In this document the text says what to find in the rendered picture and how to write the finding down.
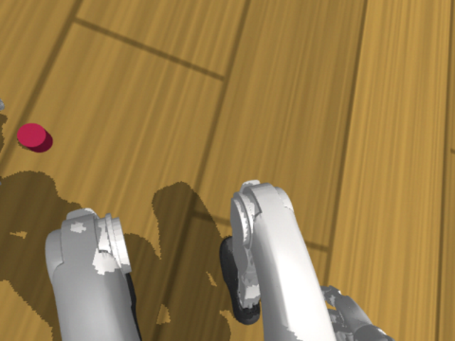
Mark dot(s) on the right robot foot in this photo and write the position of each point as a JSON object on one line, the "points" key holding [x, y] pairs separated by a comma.
{"points": [[245, 316]]}

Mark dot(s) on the right robot hand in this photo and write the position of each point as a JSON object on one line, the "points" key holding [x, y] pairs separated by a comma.
{"points": [[347, 317]]}

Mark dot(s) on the tin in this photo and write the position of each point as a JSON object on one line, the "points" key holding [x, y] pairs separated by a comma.
{"points": [[35, 137]]}

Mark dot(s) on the left robot foot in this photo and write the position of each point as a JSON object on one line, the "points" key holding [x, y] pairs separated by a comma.
{"points": [[134, 300]]}

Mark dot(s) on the right robot arm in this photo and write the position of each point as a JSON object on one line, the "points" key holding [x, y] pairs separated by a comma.
{"points": [[371, 333]]}

